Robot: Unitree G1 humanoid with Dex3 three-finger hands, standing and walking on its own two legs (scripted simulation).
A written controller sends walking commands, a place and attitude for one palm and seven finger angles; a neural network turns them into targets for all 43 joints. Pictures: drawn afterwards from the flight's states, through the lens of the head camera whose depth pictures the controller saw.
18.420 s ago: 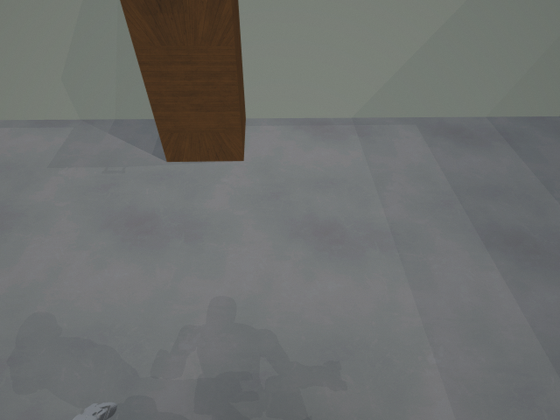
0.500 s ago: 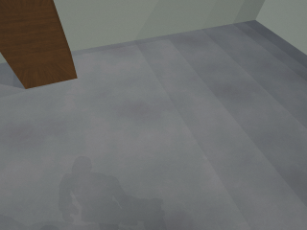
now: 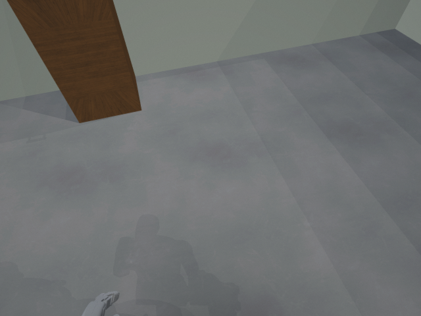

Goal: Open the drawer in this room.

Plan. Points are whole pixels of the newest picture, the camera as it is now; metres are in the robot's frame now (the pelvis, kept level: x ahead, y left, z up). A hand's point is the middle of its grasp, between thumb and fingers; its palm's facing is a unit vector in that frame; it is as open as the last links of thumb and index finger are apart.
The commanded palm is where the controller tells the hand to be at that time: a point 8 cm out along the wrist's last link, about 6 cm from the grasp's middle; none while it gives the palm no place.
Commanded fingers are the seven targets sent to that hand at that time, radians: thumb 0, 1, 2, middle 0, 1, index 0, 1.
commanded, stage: turn or walk to find it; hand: left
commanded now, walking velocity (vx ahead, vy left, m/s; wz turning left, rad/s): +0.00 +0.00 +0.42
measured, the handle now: out of the picture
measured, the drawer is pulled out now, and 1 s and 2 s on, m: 0.00 0.00 0.00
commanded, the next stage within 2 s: stand and wait in 0.74 s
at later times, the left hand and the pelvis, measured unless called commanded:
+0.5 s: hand out of the picture -0.07 +0.20 -0.18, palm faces +0.30 -0.92 -0.25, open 7.3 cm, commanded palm none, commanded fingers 0.00 0.90 0.90 -0.20 -0.30 -0.20 -0.30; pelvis -0.04 +0.00 -0.01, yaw +15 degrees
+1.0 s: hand out of the picture -0.03 +0.19 -0.15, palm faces +0.39 -0.88 -0.26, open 7.4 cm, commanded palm none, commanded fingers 0.00 0.90 0.90 -0.20 -0.30 -0.20 -0.30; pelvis -0.03 -0.03 -0.01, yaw +23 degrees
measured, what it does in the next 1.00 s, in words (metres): steps on the spot, turning left: right foot, then left foot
